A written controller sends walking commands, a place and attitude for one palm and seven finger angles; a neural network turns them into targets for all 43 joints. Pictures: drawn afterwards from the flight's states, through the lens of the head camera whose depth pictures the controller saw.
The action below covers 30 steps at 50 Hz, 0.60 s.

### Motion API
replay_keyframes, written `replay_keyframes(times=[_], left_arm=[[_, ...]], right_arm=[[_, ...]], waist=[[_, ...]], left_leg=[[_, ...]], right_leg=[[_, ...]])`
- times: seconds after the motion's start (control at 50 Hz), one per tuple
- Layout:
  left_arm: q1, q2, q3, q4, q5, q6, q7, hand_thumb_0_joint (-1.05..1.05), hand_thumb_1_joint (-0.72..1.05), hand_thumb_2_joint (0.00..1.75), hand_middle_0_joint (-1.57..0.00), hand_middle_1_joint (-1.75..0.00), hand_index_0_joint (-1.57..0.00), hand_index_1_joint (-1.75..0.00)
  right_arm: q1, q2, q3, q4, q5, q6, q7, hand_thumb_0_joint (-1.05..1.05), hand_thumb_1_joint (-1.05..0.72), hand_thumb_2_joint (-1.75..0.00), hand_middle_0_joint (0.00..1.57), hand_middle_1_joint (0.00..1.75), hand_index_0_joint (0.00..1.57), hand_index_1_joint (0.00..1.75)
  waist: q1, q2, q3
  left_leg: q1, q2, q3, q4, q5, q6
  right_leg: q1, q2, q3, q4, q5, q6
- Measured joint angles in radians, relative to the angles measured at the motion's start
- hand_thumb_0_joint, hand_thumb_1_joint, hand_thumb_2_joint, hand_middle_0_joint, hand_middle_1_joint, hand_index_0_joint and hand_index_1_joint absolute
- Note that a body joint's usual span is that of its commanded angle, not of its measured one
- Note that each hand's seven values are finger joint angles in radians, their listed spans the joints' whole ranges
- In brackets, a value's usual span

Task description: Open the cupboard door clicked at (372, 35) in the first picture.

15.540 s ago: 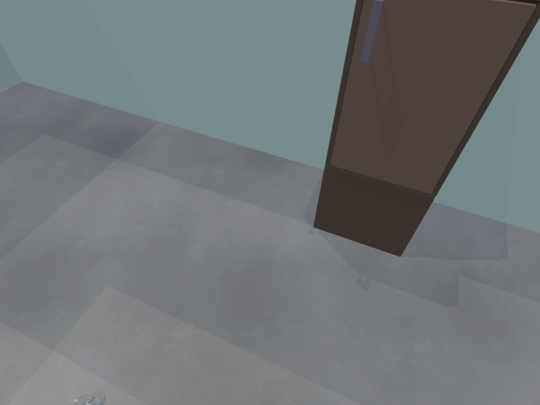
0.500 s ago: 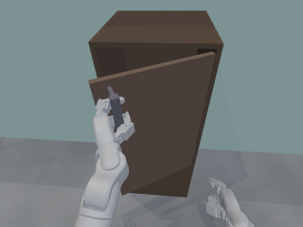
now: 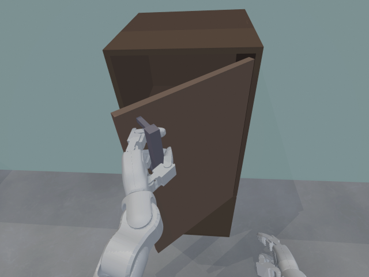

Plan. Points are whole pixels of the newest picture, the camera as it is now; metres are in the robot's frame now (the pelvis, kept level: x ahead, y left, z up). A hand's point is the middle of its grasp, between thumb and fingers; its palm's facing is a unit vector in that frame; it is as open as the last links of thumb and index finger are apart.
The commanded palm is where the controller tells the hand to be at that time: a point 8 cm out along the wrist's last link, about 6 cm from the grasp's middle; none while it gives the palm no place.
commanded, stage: open thumb and fingers to let go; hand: left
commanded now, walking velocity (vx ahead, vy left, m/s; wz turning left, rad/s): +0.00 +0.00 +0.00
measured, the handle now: (151, 151) +0.32 +0.09 +0.16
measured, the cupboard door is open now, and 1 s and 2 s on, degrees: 42 40 44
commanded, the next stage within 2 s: slide the hand sideways off the handle in 0.78 s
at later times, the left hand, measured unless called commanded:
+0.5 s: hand (163, 157) +0.29 +0.07 +0.17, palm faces +0.32 -0.95 -0.01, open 12.9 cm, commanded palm +0.23 +0.08 +0.16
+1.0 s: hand (164, 168) +0.27 +0.06 +0.17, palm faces +0.11 -0.99 -0.05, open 15.5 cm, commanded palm +0.23 +0.08 +0.16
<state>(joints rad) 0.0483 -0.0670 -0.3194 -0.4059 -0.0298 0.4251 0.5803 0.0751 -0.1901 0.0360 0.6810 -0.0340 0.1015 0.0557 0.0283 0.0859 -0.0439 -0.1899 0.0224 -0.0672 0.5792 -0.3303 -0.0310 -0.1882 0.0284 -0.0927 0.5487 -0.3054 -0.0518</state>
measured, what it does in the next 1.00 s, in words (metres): stands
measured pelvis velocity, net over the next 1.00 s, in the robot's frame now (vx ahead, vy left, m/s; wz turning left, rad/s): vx -0.01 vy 0.01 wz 0.02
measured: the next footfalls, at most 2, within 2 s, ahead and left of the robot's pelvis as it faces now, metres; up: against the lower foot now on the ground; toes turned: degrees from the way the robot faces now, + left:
none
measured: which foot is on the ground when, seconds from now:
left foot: down 0.00-1.00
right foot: down 0.00-1.00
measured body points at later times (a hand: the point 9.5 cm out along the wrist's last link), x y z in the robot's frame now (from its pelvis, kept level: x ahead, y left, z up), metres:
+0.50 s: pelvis -0.01 +0.02 +0.00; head -0.04 -0.01 +0.45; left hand +0.27 +0.11 +0.18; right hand +0.21 -0.16 -0.09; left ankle -0.01 +0.14 -0.73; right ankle +0.00 -0.08 -0.73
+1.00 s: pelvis -0.01 +0.01 +0.00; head -0.04 -0.01 +0.45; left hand +0.26 +0.11 +0.17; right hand +0.20 -0.17 -0.08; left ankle -0.01 +0.14 -0.73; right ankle +0.00 -0.08 -0.73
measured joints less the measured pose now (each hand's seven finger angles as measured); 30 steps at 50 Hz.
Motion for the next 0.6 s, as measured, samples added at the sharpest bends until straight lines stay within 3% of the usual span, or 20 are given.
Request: replay_keyframes(times=[0.1, 0.2, 0.46, 0.6], left_arm=[[-0.090, -0.034, 0.047, 0.109, 0.024, -0.018, 0.023, 0.01, 0.61, 0.77, -0.37, -1.33, -0.36, -1.32], [-0.104, -0.036, 0.038, 0.124, 0.046, -0.031, 0.024, 0.02, 0.48, 0.72, -0.37, -1.31, -0.36, -1.31], [-0.154, -0.040, -0.002, 0.158, 0.053, -0.021, 0.040, 0.00, -0.23, 0.42, -0.31, -1.23, -0.32, -1.22], [-0.167, -0.042, -0.012, 0.164, 0.053, -0.020, 0.049, -0.01, -0.43, 0.33, -0.27, -1.06, -0.28, -1.05]], right_arm=[[-0.019, 0.003, -0.002, 0.002, -0.002, -0.015, -0.018, 0.01, -0.90, -0.90, 0.20, 0.30, 0.19, 0.29], [-0.021, 0.014, -0.005, -0.022, 0.000, -0.034, -0.014, 0.01, -0.90, -0.90, 0.20, 0.30, 0.19, 0.29], [-0.014, 0.040, 0.007, 0.000, 0.002, -0.041, 0.004, 0.01, -0.90, -0.90, 0.20, 0.30, 0.20, 0.30], [-0.012, 0.043, 0.009, 0.010, 0.002, -0.041, 0.015, 0.01, -0.90, -0.90, 0.20, 0.30, 0.20, 0.30]], waist=[[0.011, -0.009, 0.006], [0.014, -0.018, 0.016], [0.023, -0.024, 0.029], [0.022, -0.023, 0.033]], left_leg=[[-0.001, -0.004, -0.006, -0.014, 0.017, 0.001], [0.000, -0.012, -0.005, -0.022, 0.026, 0.004], [-0.006, -0.027, -0.001, -0.009, 0.023, 0.016], [-0.015, -0.029, 0.001, 0.001, 0.021, 0.018]], right_leg=[[0.002, -0.004, -0.006, -0.016, 0.017, 0.001], [0.001, -0.012, -0.005, -0.017, 0.021, 0.005], [-0.004, -0.027, -0.001, -0.005, 0.019, 0.018], [-0.014, -0.029, 0.001, 0.004, 0.017, 0.019]])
